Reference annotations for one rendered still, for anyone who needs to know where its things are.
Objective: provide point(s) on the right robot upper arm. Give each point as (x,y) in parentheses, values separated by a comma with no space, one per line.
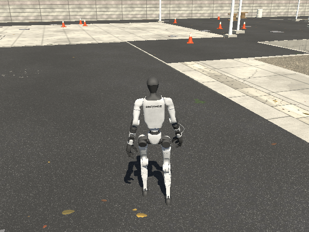
(171,110)

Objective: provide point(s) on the right robot forearm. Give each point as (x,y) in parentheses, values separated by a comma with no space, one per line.
(177,129)

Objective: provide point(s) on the robot left shin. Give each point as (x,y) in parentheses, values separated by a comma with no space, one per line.
(144,175)

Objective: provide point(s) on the left robot upper arm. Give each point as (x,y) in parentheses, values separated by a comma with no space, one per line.
(136,111)

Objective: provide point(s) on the left robot forearm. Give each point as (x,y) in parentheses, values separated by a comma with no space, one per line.
(132,133)

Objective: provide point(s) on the robot right thigh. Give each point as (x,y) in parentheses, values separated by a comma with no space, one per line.
(166,148)

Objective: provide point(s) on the robot left hand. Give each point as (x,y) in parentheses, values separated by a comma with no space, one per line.
(128,150)

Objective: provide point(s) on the robot right hand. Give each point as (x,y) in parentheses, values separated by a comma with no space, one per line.
(180,140)

